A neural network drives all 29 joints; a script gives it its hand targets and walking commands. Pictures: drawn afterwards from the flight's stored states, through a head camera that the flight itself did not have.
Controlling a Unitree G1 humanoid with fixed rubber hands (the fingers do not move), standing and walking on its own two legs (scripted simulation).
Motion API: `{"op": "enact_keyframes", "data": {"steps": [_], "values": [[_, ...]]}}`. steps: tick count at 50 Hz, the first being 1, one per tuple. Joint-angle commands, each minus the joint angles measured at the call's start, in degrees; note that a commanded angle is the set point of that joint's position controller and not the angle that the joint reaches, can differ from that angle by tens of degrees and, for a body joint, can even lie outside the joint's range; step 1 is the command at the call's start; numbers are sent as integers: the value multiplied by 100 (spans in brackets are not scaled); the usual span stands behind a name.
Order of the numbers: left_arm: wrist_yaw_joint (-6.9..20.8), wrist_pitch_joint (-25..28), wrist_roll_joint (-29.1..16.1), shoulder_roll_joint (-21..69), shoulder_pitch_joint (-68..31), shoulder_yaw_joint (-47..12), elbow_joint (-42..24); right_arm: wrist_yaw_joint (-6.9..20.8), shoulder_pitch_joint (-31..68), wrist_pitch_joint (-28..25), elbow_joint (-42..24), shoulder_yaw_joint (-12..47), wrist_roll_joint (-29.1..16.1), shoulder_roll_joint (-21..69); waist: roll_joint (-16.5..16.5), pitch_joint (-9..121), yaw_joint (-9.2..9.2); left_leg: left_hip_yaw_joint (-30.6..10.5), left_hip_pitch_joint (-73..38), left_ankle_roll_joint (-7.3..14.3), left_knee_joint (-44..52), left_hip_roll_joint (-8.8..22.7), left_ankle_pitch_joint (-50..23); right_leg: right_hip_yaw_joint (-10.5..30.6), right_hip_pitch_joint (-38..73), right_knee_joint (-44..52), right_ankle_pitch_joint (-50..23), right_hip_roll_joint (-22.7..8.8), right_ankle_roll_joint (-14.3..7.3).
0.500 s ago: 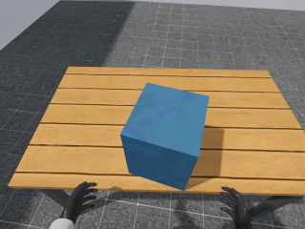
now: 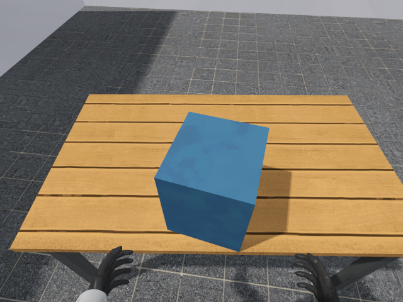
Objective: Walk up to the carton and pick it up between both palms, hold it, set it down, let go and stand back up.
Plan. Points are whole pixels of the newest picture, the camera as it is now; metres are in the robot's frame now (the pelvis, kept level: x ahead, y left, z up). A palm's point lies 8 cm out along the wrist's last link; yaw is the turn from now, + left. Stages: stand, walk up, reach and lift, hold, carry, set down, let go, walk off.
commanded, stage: set down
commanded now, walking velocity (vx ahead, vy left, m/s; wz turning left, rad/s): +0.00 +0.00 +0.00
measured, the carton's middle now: (214, 182) +0.39 +0.01 -0.05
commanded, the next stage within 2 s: let go in 0.72 s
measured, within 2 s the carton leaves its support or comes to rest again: neither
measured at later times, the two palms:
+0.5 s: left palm (106, 289) +0.15 +0.22 -0.08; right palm (331, 299) +0.15 -0.22 -0.08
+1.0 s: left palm (113, 285) +0.15 +0.21 -0.08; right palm (336, 299) +0.15 -0.23 -0.08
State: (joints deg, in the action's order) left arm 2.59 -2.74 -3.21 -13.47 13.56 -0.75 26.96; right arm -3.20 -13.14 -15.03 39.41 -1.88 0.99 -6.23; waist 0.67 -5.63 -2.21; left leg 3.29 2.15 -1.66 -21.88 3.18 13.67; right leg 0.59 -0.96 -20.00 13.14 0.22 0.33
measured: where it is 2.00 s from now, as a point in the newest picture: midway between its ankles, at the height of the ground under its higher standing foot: outside the picture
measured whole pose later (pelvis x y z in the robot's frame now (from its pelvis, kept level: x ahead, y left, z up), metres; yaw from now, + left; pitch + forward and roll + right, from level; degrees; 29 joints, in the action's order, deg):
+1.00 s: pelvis +0.00 -0.01 +0.00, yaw +0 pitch -4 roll +0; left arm -0.5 -7.7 -0.5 -11.0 11.5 -0.4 28.4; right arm 1.0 -10.6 -12.1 42.6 -1.9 0.3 -9.1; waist 1.2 -4.3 -0.9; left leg 2.7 4.8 -2.2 -22.2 3.5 13.6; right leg 0.0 -4.0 -21.7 14.0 0.6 -0.3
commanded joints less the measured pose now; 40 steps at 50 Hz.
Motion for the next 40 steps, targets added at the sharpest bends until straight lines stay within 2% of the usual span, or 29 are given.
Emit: {"op": "enact_keyframes", "data": {"steps": [1, 2, 3, 4, 5, 6, 7, 9, 10, 11, 12, 14, 15, 16, 17, 18, 19, 20, 21, 22, 23, 24, 25, 27, 28, 29, 36, 38, 40], "values": [[-11, 113, -33, -752, -426, 175, -800, -31, 315, -170, -918, -156, -7, -475, -243, 344, 167, 106, -422, -61, 177, -295, -1508, -179, -600, 436, -1215, 70, -27], [-70, 65, 35, -646, -445, 223, -613, 51, 328, -108, -791, -87, -13, -509, -305, 496, 64, 118, -517, -65, 194, -299, -1555, -228, -668, 428, -1163, 100, 3], [-43, 63, -65, -652, -617, 137, -648, 12, 528, -85, -1073, -135, 45, -561, -30, 579, 170, 138, -443, -7, 184, -309, -1361, -215, -704, 380, -1192, 80, 46], [-32, 170, -135, -889, -666, 294, -944, -39, 405, -147, -1386, -123, 36, -434, 142, 655, 93, 214, -508, 58, 137, -334, -1368, -167, -675, 445, -1155, 32, 94], [-111, 153, -128, -822, -699, 264, -1024, 36, 509, -123, -1147, -180, -2, -547, -46, 580, 57, 101, -468, 62, 281, -232, -1248, -210, -787, 409, -937, 101, 10], [-137, 160, -72, -880, -667, 333, -669, 40, 546, -61, -1185, -98, -28, -448, -29, 626, -20, 139, -215, 34, 210, -322, -1103, -131, -663, 389, -919, 15, 24], [-182, 29, 30, -795, -707, 243, -795, 96, 546, 54, -934, -153, 25, -652, -292, 499, 62, 93, -333, -15, 244, -287, -1196, -183, -837, 356, -1035, 79, -23], [-170, 23, 108, -817, -664, 384, -728, 130, 505, 50, -994, -28, 8, -554, -220, 511, -5, 161, -310, 11, 251, -318, -1159, -159, -699, 371, -1109, 31, 37], [-242, -40, 228, -650, -632, 351, -876, 168, 464, 48, -591, -188, 36, -789, -502, 652, 76, 110, -533, -118, 219, -262, -1429, -252, -735, 301, -1299, 109, -23], [-209, -24, 138, -671, -608, 291, -834, 135, 596, 10, -823, -191, 38, -674, -375, 445, 39, 142, -403, -65, 234, -286, -1237, -239, -784, 403, -945, 100, -47], [-136, -35, 25, -781, -499, 269, -635, 102, 391, 49, -907, -110, 2, -569, -37, 504, 182, 174, -371, 35, 215, -311, -1174, -141, -702, 414, -1066, 28, 30], [-161, -121, 26, -767, -699, 286, -717, 120, 599, 55, -973, -167, 59, -660, -80, 584, 189, 220, -284, 57, 239, -330, -999, -194, -713, 405, -981, 23, 43], [-194, -211, 174, -515, -637, 234, -504, 168, 648, 123, -645, -249, 100, -877, -143, 515, 136, 135, -395, -19, 245, -281, -1095, -280, -770, 363, -942, 99, 1], [-157, -202, 118, -655, -660, 224, -621, 118, 622, 136, -946, -194, 36, -661, -140, 520, 151, 202, -312, -25, 244, -328, -1050, -273, -712, 405, -908, 73, 22], [-246, -231, 254, -493, -714, 180, -671, 240, 598, 181, -589, -253, 41, -821, -367, 543, 146, 148, -455, -30, 300, -262, -1061, -257, -882, 340, -826, 136, -45], [-221, -251, 167, -583, -738, 169, -528, 232, 723, 177, -759, -228, 31, -780, -301, 461, 104, 132, -395, -43, 319, -267, -999, -283, -883, 332, -761, 142, -68], [-324, -333, 286, -411, -753, 156, -553, 361, 796, 222, -441, -279, 12, -959, -562, 501, 69, 85, -438, -58, 341, -235, -1070, -346, -1023, 357, -603, 210, -131], [-278, -251, 181, -508, -683, 223, -718, 292, 728, 196, -739, -256, 41, -862, -239, 592, 64, 179, -489, -47, 274, -290, -1193, -317, -885, 332, -851, 162, -60], [-223, -289, 119, -574, -602, 283, -790, 245, 672, 221, -765, -216, 28, -855, -124, 474, 107, 196, -362, -44, 216, -329, -1330, -258, -818, 339, -1048, 123, -19], [-273, -269, 117, -596, -712, 265, -877, 274, 640, 193, -818, -150, 9, -855, -226, 656, 128, 173, -458, -19, 236, -297, -1255, -262, -822, 317, -975, 153, -42], [-260, -238, 10, -564, -780, 248, -909, 256, 641, 170, -845, -251, 35, -844, -8, 651, 172, 192, -355, 3, 203, -301, -1393, -237, -828, 338, -1094, 136, -5], [-268, -236, 170, -462, -623, 264, -588, 311, 633, 176, -669, -165, 6, -887, -40, 697, 94, 176, -364, -11, 213, -311, -1543, -261, -742, 309, -1265, 195, -49], [-297, -199, 84, -563, -693, 363, -903, 312, 649, 97, -913, -215, -70, -806, -41, 834, -25, 149, -392, 20, 220, -316, -1459, -226, -743, 358, -1139, 118, -20], [-263, -308, 206, -377, -641, 187, -472, 338, 710, 135, -445, -254, -19, -1022, -97, 637, 115, 100, -458, -47, 178, -295, -1631, -283, -887, 297, -1351, 168, -37], [-312, -286, 226, -370, -791, 244, -592, 368, 888, 116, -572, -273, 53, -1070, -61, 704, 67, 170, -441, -18, 209, -290, -1570, -318, -879, 324, -1119, 218, -54], [-306, -330, 260, -381, -757, 215, -582, 374, 789, 133, -508, -331, 57, -1116, -17, 674, 166, 130, -510, -46, 157, -270, -1560, -347, -898, 308, -1143, 249, -61], [-313, -228, 217, -496, -749, 332, -846, 329, 618, 51, -608, -218, -67, -928, -41, 905, 152, 193, -479, -26, 74, -328, -1734, -186, -689, 238, -1664, 118, 11], [-340, -262, 233, -426, -664, 303, -736, 373, 805, 48, -573, -154, -75, -1027, 8, 901, 39, 107, -412, 10, 82, -288, -1640, -237, -773, 239, -1507, 134, -4], [-388, -252, 431, -308, -645, 242, -577, 419, 617, 94, -225, -223, -94, -1033, -414, 800, 129, 153, -497, -62, 142, -311, -1701, -259, -747, 257, -1409, 157, -80]]}}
